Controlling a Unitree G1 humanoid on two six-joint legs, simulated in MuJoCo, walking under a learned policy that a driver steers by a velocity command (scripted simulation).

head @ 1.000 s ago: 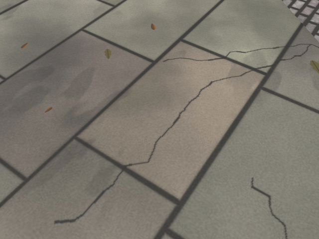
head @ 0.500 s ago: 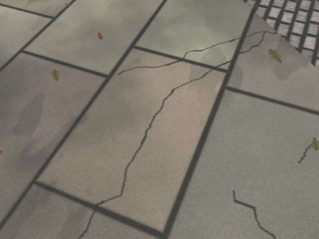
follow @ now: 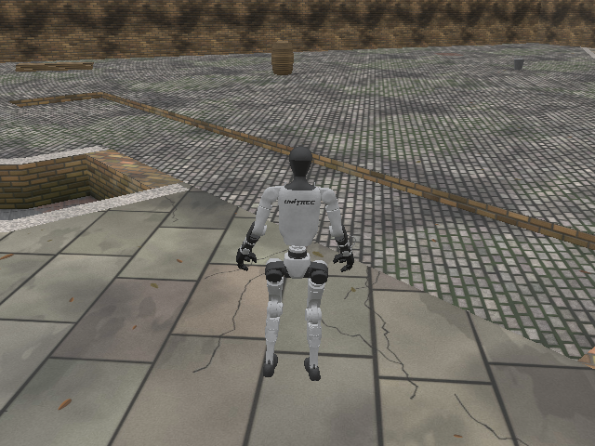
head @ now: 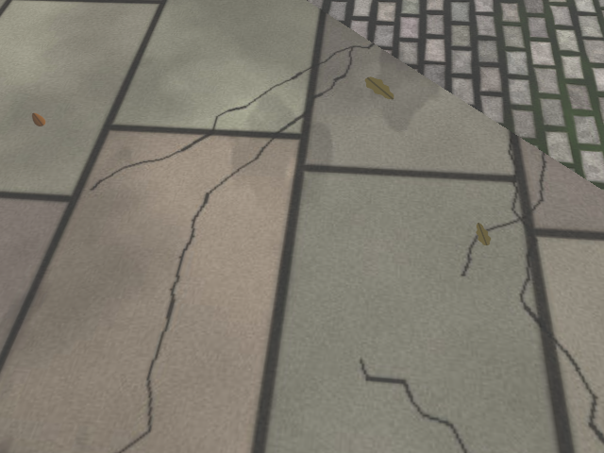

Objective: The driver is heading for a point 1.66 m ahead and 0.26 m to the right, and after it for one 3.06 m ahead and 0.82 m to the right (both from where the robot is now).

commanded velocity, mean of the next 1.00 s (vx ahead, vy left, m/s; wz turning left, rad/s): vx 0.00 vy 0.00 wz -0.34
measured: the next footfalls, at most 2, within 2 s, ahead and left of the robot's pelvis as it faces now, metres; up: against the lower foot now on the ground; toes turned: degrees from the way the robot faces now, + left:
left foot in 0.10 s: +0.06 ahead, +0.14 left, +0.00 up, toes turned -9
right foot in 0.50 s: +0.00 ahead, -0.13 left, +0.00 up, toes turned -18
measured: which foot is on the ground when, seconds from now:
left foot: up 0.00-0.08, down 0.10-0.50, up 0.52-0.86, down 0.88-1.00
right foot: down 0.00-0.08, up 0.10-0.48, down 0.50-1.00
